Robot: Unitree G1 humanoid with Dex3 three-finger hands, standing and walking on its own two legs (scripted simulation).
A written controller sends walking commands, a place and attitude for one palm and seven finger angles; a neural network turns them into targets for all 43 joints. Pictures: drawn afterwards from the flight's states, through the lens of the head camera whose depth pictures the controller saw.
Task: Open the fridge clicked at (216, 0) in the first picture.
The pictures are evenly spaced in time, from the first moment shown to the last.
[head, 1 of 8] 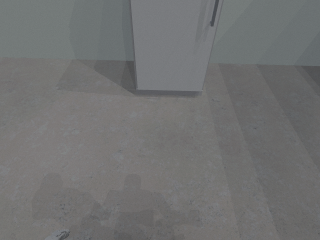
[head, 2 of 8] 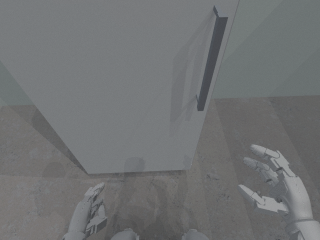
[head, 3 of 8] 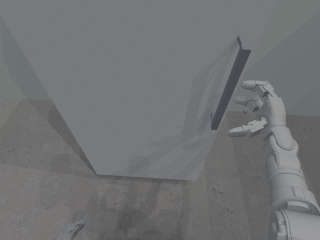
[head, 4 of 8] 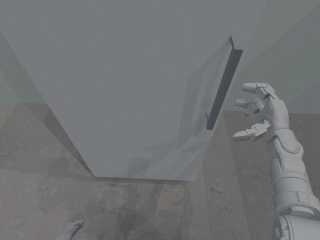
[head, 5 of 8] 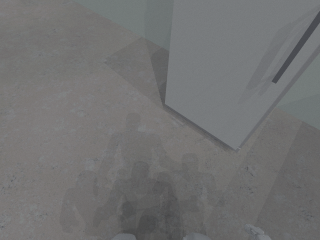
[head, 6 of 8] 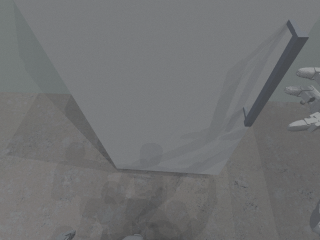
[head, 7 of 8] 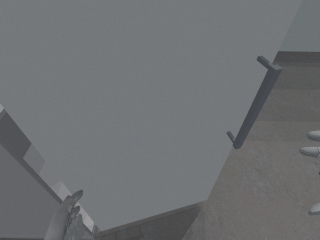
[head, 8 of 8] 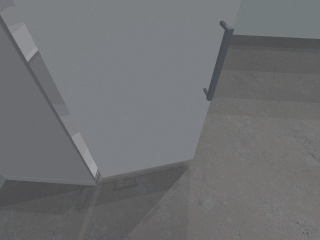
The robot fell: no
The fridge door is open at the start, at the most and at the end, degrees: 0 81 73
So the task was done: yes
